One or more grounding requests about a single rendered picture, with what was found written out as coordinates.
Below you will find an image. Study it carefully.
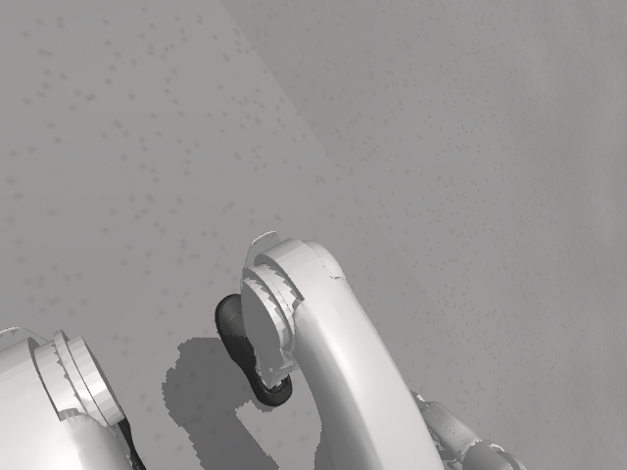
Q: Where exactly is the left robot foot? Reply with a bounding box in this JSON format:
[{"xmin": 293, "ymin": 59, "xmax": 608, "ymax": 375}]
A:
[{"xmin": 118, "ymin": 412, "xmax": 147, "ymax": 470}]

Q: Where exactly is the right robot arm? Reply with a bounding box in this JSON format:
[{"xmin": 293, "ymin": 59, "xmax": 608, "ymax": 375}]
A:
[{"xmin": 462, "ymin": 441, "xmax": 527, "ymax": 470}]

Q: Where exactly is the right robot foot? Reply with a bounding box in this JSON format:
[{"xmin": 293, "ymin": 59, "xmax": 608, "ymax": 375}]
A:
[{"xmin": 215, "ymin": 294, "xmax": 292, "ymax": 406}]

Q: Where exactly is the right robot hand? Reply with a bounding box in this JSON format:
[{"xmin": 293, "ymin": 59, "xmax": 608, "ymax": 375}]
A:
[{"xmin": 410, "ymin": 390, "xmax": 483, "ymax": 470}]

